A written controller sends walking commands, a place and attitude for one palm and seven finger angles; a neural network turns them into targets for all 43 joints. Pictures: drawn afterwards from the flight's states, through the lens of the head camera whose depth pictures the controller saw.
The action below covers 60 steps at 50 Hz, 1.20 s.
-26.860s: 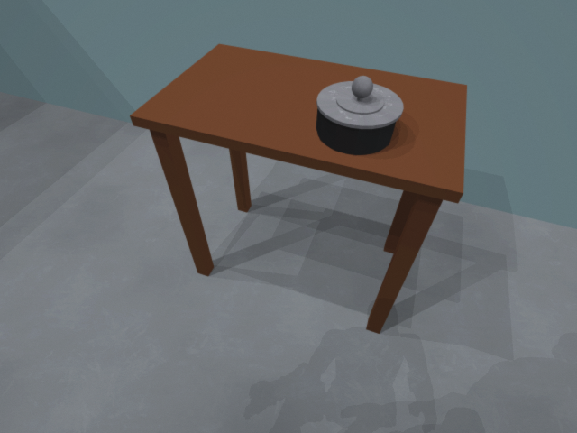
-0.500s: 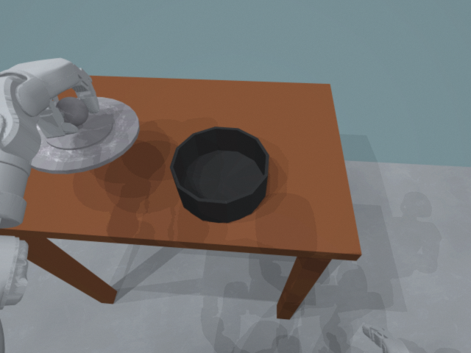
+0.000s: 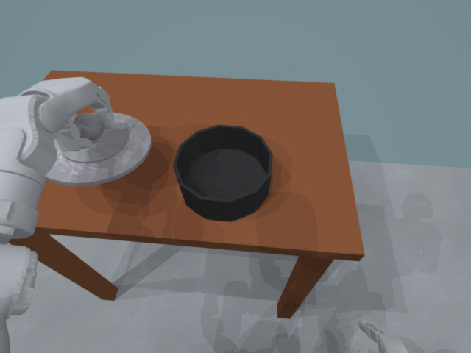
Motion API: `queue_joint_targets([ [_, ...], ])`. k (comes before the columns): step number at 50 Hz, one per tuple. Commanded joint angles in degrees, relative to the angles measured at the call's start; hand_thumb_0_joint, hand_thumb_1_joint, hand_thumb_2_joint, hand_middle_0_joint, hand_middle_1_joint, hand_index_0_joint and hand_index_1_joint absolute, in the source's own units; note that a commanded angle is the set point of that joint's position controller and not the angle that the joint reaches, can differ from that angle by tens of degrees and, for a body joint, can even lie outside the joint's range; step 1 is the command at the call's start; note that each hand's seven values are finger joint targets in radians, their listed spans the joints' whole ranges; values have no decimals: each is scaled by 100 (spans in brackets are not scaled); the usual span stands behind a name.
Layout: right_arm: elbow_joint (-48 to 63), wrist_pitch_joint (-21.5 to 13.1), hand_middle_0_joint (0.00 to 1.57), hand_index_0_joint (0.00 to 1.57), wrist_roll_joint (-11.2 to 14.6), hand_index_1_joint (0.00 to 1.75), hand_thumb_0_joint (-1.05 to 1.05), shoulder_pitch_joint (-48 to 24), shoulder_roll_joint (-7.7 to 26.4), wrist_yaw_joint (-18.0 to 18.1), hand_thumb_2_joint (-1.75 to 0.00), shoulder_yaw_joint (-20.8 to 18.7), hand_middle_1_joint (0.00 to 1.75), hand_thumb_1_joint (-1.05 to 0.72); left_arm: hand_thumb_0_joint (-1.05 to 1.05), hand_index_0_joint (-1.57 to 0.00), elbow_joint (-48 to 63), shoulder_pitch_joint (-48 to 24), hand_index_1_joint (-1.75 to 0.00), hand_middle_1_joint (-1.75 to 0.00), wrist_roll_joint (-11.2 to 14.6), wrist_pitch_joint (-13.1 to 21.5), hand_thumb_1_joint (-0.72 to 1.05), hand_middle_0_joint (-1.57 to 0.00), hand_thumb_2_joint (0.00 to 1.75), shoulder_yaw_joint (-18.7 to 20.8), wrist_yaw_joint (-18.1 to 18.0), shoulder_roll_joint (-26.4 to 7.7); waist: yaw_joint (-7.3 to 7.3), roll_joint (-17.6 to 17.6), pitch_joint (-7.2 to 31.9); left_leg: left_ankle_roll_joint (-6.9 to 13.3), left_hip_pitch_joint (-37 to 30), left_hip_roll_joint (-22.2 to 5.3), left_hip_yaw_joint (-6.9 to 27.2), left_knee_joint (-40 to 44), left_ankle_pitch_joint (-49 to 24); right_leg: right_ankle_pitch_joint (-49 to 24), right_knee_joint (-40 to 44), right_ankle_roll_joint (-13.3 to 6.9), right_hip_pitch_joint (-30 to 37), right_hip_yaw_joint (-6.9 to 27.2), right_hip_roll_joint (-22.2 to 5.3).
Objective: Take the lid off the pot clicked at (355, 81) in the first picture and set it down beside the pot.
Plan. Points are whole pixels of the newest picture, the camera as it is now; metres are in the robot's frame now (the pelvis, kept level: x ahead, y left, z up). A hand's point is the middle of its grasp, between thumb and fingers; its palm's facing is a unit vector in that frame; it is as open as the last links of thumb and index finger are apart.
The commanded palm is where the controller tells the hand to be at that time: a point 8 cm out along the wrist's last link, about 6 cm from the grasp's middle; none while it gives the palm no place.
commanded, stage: lower the lid onto the table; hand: left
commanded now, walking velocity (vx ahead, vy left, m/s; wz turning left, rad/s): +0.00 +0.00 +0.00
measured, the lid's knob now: (88, 126) +0.45 +0.26 +0.13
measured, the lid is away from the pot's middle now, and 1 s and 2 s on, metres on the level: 0.23 0.24 0.24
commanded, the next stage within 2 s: open the fingers wide in 1.34 s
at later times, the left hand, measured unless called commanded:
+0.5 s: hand (87, 140) +0.44 +0.26 +0.12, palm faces -0.41 -0.08 -0.91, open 7.8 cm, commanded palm +0.43 +0.27 +0.19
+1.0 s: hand (89, 156) +0.43 +0.27 +0.08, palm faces -0.45 -0.08 -0.89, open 7.8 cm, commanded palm +0.44 +0.27 +0.15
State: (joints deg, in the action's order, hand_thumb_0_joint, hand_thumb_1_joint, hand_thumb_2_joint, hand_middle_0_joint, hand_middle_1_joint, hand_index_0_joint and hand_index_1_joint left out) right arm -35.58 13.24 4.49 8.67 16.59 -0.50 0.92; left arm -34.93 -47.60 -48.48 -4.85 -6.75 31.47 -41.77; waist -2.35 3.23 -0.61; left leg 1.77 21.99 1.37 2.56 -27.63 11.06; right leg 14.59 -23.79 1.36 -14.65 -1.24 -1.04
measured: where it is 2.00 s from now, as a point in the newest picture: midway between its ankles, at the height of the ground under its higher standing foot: outside the picture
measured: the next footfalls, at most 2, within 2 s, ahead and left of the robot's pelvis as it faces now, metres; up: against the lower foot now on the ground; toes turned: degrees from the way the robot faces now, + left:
none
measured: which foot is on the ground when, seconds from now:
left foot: down 0.00-1.00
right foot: down 0.00-1.00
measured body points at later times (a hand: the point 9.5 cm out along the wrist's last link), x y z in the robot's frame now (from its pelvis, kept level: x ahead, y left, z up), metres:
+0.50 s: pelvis +0.00 +0.00 +0.00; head +0.06 -0.01 +0.45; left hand +0.45 +0.27 +0.17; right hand +0.10 -0.27 -0.13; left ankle +0.03 +0.10 -0.74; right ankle -0.03 -0.14 -0.74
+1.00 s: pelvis +0.00 +0.00 +0.00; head +0.06 +0.00 +0.44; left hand +0.45 +0.27 +0.13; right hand +0.10 -0.27 -0.13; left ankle +0.03 +0.10 -0.74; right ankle -0.03 -0.14 -0.74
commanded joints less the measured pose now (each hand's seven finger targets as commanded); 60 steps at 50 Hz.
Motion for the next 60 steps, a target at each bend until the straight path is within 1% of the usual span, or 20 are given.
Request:
queue_joint_targets([
  [1,621,-200,20,20,5,30,0,-156,858,50,-90,-285,30,-90,0,-93,988,-2831,-95,-100,-39,131,51,-109,116,973,-336,-1879,-93,191,2540,255,-1915,254,-42,-18,-1923,-1633,114,-343,104,-199,503],
  [2,609,-187,20,20,7,30,0,-136,881,46,-90,-310,30,-90,0,-93,830,-2769,-95,-100,1,113,51,-109,116,775,-320,-1649,-132,200,2417,250,-1852,246,-50,-34,-1916,-1628,142,-359,-2,-222,489],
  [5,649,-163,20,20,11,30,0,-153,867,37,-90,-297,30,-90,0,-93,1046,-2962,-95,-100,-96,171,51,-109,116,1001,-397,-1979,-79,263,2560,257,-1842,253,-70,1,-1765,-1594,97,-364,164,-186,501],
  [7,660,-180,20,20,4,30,0,-156,876,42,-90,-320,30,-90,0,-93,1005,-2825,-95,-100,-50,202,51,-109,116,874,-411,-1783,-100,324,2552,254,-1869,236,-56,-41,-1850,-1606,108,-380,88,-195,481],
  [14,573,-112,20,20,27,30,0,-44,892,110,-90,-308,30,-90,0,-93,570,-2951,-95,-100,-122,305,51,-109,116,1032,-503,-2036,-147,91,2445,290,-1632,249,-137,-6,-1451,-1542,112,-358,173,-169,486],
  [16,576,-137,20,20,18,30,0,-38,864,111,-90,-332,30,-90,0,-93,815,-3136,-95,-100,-102,378,51,-109,116,829,-510,-1818,-183,316,2541,282,-1829,237,-111,-25,-1618,-1566,90,-360,68,-178,494],
  [18,625,-194,20,20,-11,30,0,3,856,79,-90,-350,30,-90,0,-93,1082,-2871,-95,-100,-76,457,51,-109,116,1021,-563,-1963,-132,468,2844,286,-2140,197,-37,-113,-2160,-1677,51,-353,80,-134,503],
  [20,541,-148,20,20,3,30,0,58,877,81,-90,-344,30,-90,0,-93,566,-2522,-95,-100,-44,469,51,-109,116,1022,-552,-1858,-154,225,2512,280,-1870,194,-79,-100,-2029,-1677,62,-338,2,-183,493],
  [26,581,-134,20,20,3,30,0,43,896,85,-90,-365,30,-90,0,-93,719,-2453,-95,-100,-100,556,51,-109,116,1301,-659,-2192,-104,270,2661,301,-1818,195,-126,-149,-2025,-1786,16,-342,147,-142,477],
  [28,587,-141,20,20,10,30,0,50,868,67,-90,-367,30,-90,0,-93,775,-2367,-95,-100,-56,582,51,-109,116,1126,-660,-1949,-139,306,2667,291,-1911,162,-82,-173,-2291,-1789,-12,-323,57,-140,469],
  [31,546,-116,20,20,14,30,0,72,891,69,-90,-374,30,-90,0,-93,617,-2201,-95,-100,-24,599,51,-109,116,1168,-667,-1960,-149,260,2485,291,-1839,162,-93,-197,-2231,-1743,2,-325,-51,-169,486],
  [33,577,-133,20,20,-3,30,0,85,890,58,-90,-392,30,-90,0,-93,886,-2175,-95,-100,-24,639,51,-109,116,1292,-701,-2099,-124,320,2714,297,-1995,143,-85,-228,-2400,-1808,-19,-313,18,-129,474],
  [35,540,-95,20,20,1,30,0,61,867,84,-90,-372,30,-90,0,-93,600,-2187,-95,-100,-22,643,51,-109,116,1056,-694,-1819,-201,218,2467,298,-1809,179,-119,-223,-2096,-1691,12,-311,-114,-160,482],
  [40,494,-82,20,20,9,30,0,127,878,155,-90,-388,30,-90,0,-93,615,-2578,-95,-100,-79,743,51,-109,116,1033,-795,-1897,-237,378,2627,296,-1926,174,-104,-215,-1818,-1480,-2,-350,-236,-164,492],
  [42,452,-86,20,20,17,30,0,160,903,180,-90,-380,30,-90,0,-93,269,-2560,-95,-100,-50,757,51,-109,116,860,-791,-1685,-264,333,2353,283,-1748,176,-130,-202,-1658,-1446,26,-381,-345,-187,486],
  [45,443,-84,20,20,12,30,0,199,888,200,-90,-374,30,-90,0,-93,290,-2647,-95,-100,-97,834,51,-109,116,1043,-872,-1927,-217,251,2583,298,-1752,198,-135,-212,-1584,-1508,-34,-366,-172,-153,481],
  [48,391,-81,20,20,17,30,0,239,875,201,-90,-383,30,-90,0,-93,145,-2699,-95,-100,-152,867,51,-109,116,813,-920,-1648,-279,375,2554,266,-1868,151,-115,-262,-1773,-1455,-77,-366,-378,-163,491],
  [53,345,-67,20,20,23,30,0,367,903,231,-90,-375,30,-90,0,-93,-400,-2651,-95,-100,-226,910,51,-109,116,899,-993,-1779,-273,219,2435,263,-1571,170,-142,-260,-1457,-1388,-123,-378,-372,-170,491],
  [58,344,-78,20,20,13,30,0,476,908,238,-90,-417,30,-90,0,-93,-213,-2816,-95,-100,-267,1024,51,-109,116,836,-1063,-1684,-309,490,2673,244,-1906,105,-85,-353,-1902,-1404,-172,-373,-578,-158,500],
  [60,284,-62,20,20,27,30,0,563,909,239,-90,-404,30,-90,0,-93,-994,-2298,-95,-100,-244,992,51,-109,116,800,-1046,-1528,-319,52,2237,252,-1476,144,-153,-362,-1444,-1272,-175,-368,-655,-191,521],
])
